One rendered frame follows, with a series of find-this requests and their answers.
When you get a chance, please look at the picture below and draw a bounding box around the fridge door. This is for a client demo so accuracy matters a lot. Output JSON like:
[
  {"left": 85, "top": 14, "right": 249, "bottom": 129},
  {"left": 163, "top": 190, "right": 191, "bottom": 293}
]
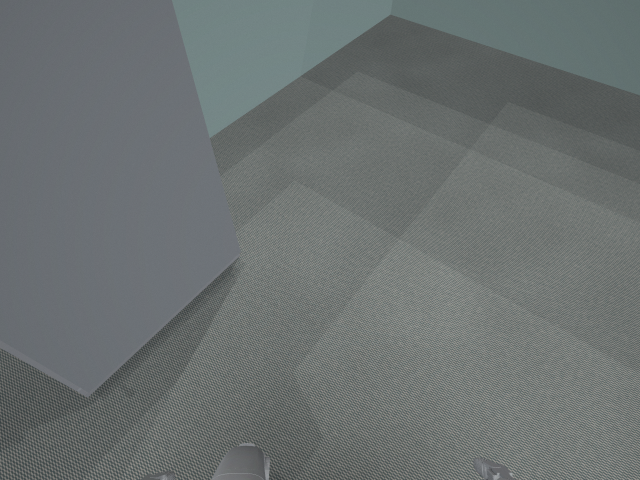
[{"left": 0, "top": 0, "right": 241, "bottom": 393}]

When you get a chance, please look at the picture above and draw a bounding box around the robot right hand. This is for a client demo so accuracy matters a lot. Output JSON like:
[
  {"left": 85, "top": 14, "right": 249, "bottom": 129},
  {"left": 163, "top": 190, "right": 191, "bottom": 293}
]
[{"left": 473, "top": 457, "right": 516, "bottom": 480}]

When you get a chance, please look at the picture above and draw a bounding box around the robot left thigh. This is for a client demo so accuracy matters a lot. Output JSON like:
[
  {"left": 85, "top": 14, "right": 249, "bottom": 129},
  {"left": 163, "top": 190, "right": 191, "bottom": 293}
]
[{"left": 211, "top": 446, "right": 270, "bottom": 480}]

